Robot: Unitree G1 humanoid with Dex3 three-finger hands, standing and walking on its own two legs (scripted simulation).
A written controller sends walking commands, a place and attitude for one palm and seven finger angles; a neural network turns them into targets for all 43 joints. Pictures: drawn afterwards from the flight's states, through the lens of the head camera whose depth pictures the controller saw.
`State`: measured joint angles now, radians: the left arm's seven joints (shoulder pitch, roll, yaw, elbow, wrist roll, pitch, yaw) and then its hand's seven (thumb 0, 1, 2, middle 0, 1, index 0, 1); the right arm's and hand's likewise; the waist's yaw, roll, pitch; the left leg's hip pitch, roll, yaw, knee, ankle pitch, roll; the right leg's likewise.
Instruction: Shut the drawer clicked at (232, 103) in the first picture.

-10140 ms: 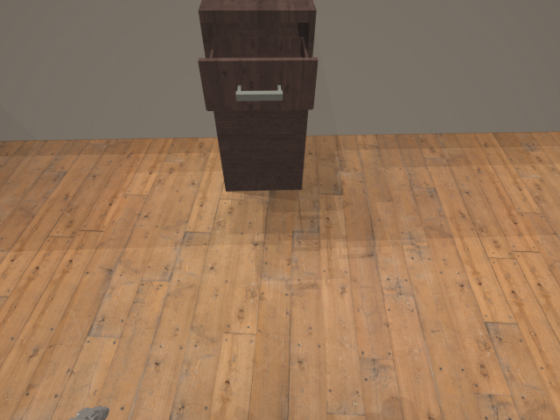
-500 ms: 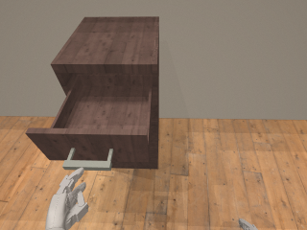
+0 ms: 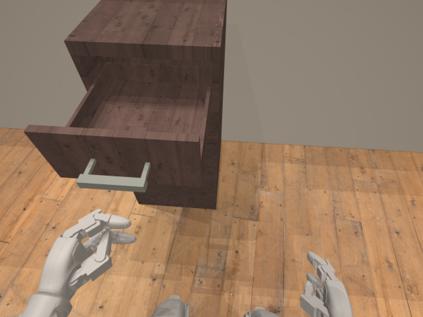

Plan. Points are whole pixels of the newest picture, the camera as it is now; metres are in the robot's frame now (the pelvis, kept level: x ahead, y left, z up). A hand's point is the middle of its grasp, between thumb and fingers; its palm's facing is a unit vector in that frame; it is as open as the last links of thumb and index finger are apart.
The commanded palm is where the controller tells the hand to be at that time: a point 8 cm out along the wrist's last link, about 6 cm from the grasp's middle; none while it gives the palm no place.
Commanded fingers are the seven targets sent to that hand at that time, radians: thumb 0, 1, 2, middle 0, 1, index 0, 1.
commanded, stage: raise the hand and make a fist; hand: left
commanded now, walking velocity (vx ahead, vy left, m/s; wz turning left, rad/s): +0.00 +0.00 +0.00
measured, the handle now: (116, 174) +0.38 +0.23 +0.03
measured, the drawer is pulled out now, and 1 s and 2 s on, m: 0.28 0.28 0.28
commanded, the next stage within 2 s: bring the fist close to the handle in 1.20 s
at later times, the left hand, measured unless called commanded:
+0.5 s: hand (89, 256) +0.19 +0.20 +0.10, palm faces +0.00 -1.00 -0.05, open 3.1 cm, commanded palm +0.15 +0.25 +0.11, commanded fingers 0.00 0.90 0.90 -1.40 -1.60 -1.40 -1.60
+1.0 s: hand (83, 257) +0.18 +0.19 +0.12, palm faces +0.00 -1.00 -0.07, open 3.3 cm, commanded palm +0.14 +0.24 +0.13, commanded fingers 0.00 0.90 0.90 -1.40 -1.60 -1.40 -1.60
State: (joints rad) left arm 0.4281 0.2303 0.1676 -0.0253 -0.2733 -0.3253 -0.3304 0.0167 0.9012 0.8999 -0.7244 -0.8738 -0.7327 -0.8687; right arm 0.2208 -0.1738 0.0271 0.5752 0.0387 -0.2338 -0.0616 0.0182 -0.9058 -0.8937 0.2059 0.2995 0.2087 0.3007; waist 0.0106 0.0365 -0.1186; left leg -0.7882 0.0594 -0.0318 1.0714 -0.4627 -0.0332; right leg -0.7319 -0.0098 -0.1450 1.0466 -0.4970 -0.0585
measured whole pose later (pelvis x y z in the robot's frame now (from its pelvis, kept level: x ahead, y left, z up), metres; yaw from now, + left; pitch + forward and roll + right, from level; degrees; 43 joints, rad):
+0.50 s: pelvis +0.02 +0.04 +0.02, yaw -1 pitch +8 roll -2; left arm 0.64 0.19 0.07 -0.29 -0.20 -0.30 -0.18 0.02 0.90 0.90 -1.23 -1.42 -1.23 -1.41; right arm 0.21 -0.21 0.00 0.50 0.03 -0.25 -0.03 0.02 -0.91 -0.89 0.20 0.30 0.20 0.30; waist 0.01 0.03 -0.12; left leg -0.66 0.03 0.01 0.98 -0.46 0.02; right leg -0.60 -0.03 -0.10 0.93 -0.47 0.00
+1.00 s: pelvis +0.03 +0.03 +0.03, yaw +0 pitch +6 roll -2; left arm 0.71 0.20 0.07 -0.41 -0.21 -0.22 -0.18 0.02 0.90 0.90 -1.40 -1.60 -1.40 -1.59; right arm 0.27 -0.22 0.02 0.51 0.05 -0.24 -0.03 0.02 -0.91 -0.89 0.20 0.30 0.21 0.30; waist 0.02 0.05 -0.12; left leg -0.58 0.03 0.01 0.93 -0.45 0.01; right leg -0.52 -0.03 -0.11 0.88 -0.46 -0.01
